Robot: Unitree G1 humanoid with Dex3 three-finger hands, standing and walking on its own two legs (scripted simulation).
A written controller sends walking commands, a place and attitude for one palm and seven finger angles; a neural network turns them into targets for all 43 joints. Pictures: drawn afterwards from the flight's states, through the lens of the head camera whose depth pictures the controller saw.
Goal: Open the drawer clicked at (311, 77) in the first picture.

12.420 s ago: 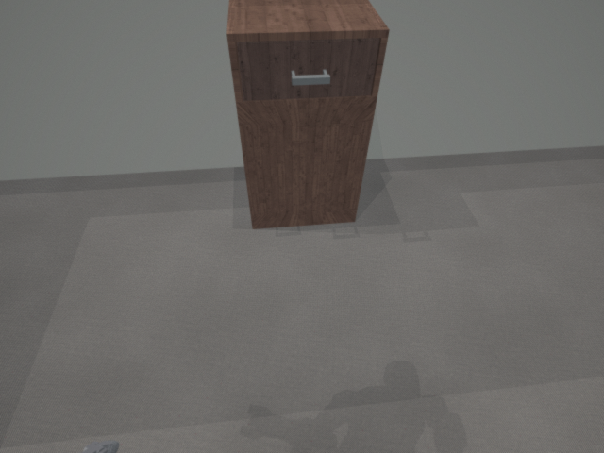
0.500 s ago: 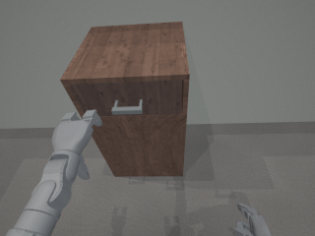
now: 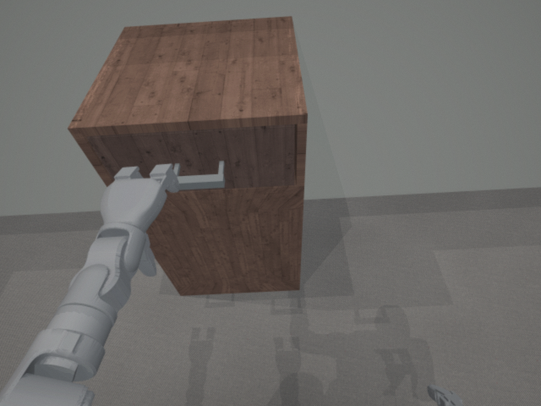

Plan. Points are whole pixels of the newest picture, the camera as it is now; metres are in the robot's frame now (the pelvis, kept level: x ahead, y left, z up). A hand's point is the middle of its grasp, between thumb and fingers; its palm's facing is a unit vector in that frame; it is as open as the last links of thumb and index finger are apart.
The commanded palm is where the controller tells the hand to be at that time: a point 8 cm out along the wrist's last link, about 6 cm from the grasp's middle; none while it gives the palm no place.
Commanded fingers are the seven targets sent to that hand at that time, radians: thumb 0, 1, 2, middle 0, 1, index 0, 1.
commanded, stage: move the hooked fingers above the handle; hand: left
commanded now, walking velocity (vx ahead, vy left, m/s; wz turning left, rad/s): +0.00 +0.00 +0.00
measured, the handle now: (198, 174) +0.56 +0.21 -0.04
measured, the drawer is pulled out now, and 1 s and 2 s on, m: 0.00 0.00 0.00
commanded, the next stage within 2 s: lower the fingers behind the handle in 1.78 s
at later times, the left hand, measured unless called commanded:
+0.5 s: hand (166, 198) +0.44 +0.22 +0.03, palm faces -0.02 -0.02 -1.00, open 13.9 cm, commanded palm +0.43 +0.22 +0.09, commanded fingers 0.00 -0.50 0.30 -0.30 -1.20 -0.30 -1.20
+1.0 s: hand (191, 177) +0.50 +0.20 +0.01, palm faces -0.03 -0.03 -1.00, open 13.9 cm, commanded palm +0.48 +0.20 +0.07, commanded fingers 0.00 -0.50 0.30 -0.30 -1.20 -0.30 -1.20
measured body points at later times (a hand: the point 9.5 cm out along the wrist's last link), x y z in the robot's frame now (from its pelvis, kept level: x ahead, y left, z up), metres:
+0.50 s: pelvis +0.00 +0.01 -0.01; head +0.06 -0.01 +0.44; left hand +0.43 +0.22 +0.09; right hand +0.07 -0.26 -0.14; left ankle -0.01 +0.11 -0.73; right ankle -0.02 -0.10 -0.73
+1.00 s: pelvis +0.00 +0.02 -0.02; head +0.10 +0.01 +0.42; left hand +0.50 +0.20 +0.07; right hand -0.03 -0.25 -0.15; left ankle -0.01 +0.11 -0.73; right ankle -0.02 -0.10 -0.73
